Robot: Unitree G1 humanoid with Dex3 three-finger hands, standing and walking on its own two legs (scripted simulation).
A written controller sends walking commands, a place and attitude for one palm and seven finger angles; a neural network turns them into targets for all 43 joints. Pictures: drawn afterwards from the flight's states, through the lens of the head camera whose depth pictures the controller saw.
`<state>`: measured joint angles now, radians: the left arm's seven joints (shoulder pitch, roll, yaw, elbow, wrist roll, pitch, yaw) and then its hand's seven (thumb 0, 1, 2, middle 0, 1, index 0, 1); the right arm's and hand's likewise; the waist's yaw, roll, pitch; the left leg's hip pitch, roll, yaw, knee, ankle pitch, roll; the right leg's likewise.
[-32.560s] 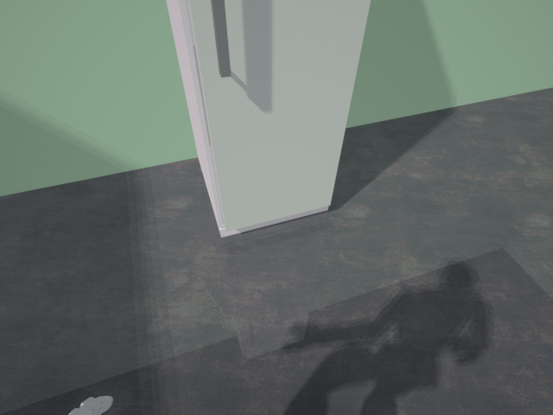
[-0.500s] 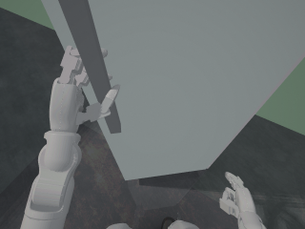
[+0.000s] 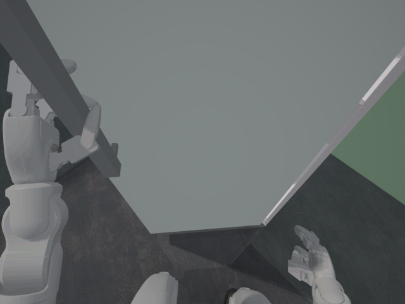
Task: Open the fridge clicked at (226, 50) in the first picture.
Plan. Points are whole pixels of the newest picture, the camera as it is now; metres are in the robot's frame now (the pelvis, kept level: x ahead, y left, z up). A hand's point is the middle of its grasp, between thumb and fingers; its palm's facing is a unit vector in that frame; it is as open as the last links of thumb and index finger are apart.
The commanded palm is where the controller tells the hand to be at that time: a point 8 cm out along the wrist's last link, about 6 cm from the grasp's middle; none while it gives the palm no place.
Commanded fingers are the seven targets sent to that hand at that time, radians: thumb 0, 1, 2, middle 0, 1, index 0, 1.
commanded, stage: walk backward, drawing the door open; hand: left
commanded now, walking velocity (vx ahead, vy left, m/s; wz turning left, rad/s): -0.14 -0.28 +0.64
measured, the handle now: (73, 92) +0.36 +0.19 +0.23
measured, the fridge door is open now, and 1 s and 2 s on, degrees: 50 68 67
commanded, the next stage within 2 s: stop walking and hold the door back in 0.40 s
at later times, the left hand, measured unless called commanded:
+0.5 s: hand (107, 220) +0.20 +0.11 +0.20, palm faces +0.55 -0.81 -0.22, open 8.0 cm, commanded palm +0.15 +0.15 +0.19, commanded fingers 0.00 0.90 0.90 -0.45 -1.40 -0.45 -1.40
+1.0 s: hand (110, 229) +0.19 +0.11 +0.21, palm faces +0.55 -0.81 -0.21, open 7.0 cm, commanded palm +0.15 +0.15 +0.19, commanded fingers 0.00 0.90 0.90 -0.45 -1.40 -0.45 -1.40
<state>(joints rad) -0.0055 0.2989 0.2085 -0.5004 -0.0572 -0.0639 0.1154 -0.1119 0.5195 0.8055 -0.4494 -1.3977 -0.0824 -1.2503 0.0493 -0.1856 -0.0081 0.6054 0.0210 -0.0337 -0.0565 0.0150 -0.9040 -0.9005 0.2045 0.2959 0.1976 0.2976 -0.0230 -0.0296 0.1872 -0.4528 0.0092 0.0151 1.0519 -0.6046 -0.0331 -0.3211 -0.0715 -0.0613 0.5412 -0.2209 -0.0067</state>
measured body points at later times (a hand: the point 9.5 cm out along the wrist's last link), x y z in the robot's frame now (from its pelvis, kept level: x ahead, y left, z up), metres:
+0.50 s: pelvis -0.04 -0.17 -0.01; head +0.01 -0.15 +0.44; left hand +0.17 +0.15 +0.21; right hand +0.19 -0.31 -0.11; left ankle -0.05 +0.02 -0.71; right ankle -0.01 -0.31 -0.74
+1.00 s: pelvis -0.12 -0.22 +0.00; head -0.11 -0.21 +0.45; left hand +0.16 +0.14 +0.22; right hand +0.11 -0.36 -0.10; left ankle -0.11 -0.14 -0.74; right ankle -0.08 -0.36 -0.70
